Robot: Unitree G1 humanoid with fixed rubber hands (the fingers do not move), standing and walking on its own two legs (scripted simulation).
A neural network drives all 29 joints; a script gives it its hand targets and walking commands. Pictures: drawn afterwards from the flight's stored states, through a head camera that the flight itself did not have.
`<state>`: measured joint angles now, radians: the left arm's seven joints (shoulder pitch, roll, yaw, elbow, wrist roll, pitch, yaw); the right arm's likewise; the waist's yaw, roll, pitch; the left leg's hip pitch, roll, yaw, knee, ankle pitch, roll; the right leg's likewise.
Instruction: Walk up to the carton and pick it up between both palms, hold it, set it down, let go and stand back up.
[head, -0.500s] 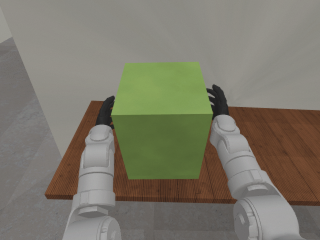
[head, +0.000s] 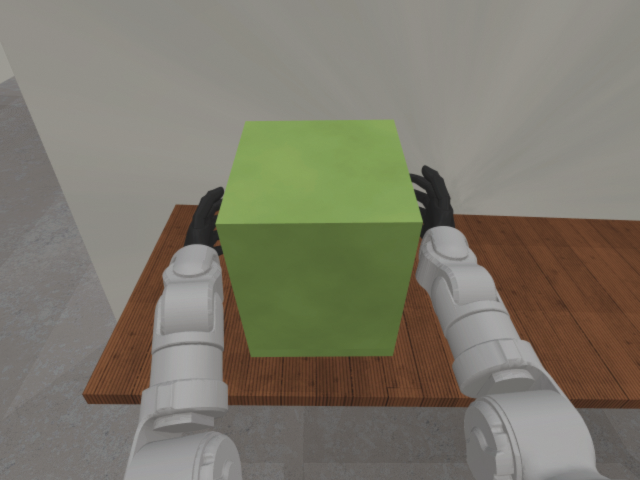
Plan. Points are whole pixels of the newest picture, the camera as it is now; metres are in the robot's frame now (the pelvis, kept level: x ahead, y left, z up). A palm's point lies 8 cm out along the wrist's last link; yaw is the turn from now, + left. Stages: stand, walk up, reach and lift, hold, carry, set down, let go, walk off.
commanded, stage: reach and lift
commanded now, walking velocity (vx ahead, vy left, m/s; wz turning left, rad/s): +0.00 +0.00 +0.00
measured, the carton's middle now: (320, 241) +0.42 +0.00 +0.14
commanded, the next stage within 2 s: hold in 0.34 s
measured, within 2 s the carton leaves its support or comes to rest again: neither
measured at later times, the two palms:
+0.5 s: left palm (191, 238) +0.36 +0.16 +0.19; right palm (435, 217) +0.37 -0.13 +0.22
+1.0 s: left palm (184, 237) +0.35 +0.16 +0.20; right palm (437, 214) +0.37 -0.13 +0.23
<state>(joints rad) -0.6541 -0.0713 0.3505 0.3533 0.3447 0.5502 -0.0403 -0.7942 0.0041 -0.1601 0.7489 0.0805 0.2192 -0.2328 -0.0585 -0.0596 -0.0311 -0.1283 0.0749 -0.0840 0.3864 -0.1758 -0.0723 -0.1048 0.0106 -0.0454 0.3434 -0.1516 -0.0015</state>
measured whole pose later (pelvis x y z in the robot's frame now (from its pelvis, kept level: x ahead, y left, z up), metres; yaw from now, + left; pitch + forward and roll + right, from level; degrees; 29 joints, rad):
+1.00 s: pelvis +0.00 +0.00 +0.00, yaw +0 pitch -8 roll -1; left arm -0.65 -0.07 0.34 0.13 0.39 0.75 -0.09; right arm -0.79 0.00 -0.10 0.59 0.14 0.35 -0.26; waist -0.07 -0.06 0.00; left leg -0.07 0.07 -0.08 0.39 -0.18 -0.07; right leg -0.04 0.01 -0.05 0.34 -0.15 0.00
